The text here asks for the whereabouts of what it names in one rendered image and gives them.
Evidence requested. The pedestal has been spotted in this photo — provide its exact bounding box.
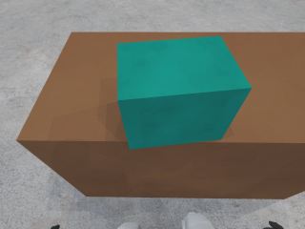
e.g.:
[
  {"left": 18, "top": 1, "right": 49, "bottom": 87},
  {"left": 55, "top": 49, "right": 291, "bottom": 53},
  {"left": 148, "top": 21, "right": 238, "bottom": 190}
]
[{"left": 16, "top": 31, "right": 305, "bottom": 199}]

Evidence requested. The carton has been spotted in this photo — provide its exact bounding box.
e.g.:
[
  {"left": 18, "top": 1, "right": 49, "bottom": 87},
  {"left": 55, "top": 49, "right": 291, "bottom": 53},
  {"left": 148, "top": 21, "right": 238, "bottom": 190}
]
[{"left": 117, "top": 35, "right": 252, "bottom": 150}]

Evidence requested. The right robot thigh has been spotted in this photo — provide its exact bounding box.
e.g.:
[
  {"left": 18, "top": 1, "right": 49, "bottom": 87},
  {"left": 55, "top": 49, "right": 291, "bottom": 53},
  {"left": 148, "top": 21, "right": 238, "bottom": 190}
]
[{"left": 181, "top": 213, "right": 215, "bottom": 229}]

